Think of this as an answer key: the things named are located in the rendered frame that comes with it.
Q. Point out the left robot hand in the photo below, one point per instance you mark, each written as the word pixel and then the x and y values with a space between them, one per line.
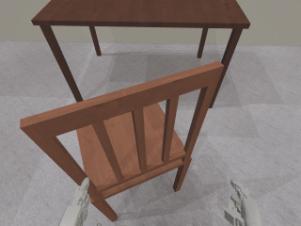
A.
pixel 76 213

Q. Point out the table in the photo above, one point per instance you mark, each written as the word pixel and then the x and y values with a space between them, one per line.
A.
pixel 141 13

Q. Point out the right robot hand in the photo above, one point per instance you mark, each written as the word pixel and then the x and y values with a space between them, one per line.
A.
pixel 248 212

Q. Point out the chair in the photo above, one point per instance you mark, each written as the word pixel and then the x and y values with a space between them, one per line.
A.
pixel 124 136

